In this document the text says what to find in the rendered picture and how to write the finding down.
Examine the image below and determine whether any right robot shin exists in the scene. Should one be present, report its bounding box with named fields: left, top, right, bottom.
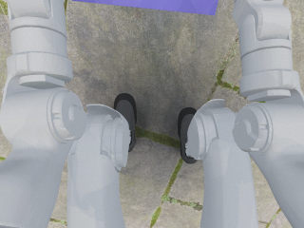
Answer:
left=185, top=99, right=237, bottom=160

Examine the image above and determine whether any robot left upper arm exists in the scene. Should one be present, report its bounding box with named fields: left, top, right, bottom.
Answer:
left=0, top=87, right=87, bottom=228

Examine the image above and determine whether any robot right upper arm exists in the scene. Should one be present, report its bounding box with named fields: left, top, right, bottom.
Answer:
left=232, top=103, right=304, bottom=228

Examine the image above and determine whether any carton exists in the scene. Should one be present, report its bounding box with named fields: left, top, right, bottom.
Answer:
left=72, top=0, right=219, bottom=16

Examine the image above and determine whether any robot left forearm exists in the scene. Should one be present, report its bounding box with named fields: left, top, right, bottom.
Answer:
left=0, top=0, right=73, bottom=129

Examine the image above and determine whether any robot right forearm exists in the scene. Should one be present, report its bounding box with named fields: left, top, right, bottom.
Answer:
left=232, top=0, right=304, bottom=107

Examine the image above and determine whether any robot left foot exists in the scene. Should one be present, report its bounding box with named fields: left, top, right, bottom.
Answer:
left=114, top=93, right=137, bottom=152

